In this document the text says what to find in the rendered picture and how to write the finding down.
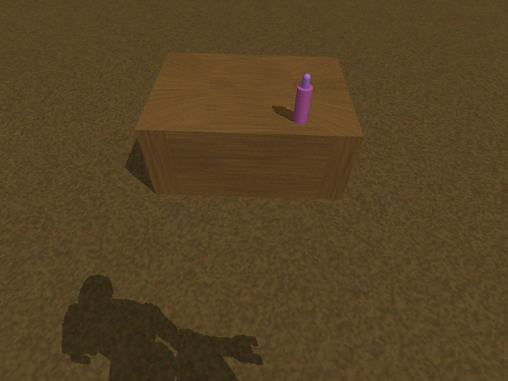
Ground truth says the bottle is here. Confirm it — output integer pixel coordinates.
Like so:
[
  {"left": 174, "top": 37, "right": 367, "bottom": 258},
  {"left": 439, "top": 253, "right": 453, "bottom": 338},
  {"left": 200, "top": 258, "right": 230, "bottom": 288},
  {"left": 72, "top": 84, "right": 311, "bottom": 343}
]
[{"left": 293, "top": 74, "right": 313, "bottom": 125}]

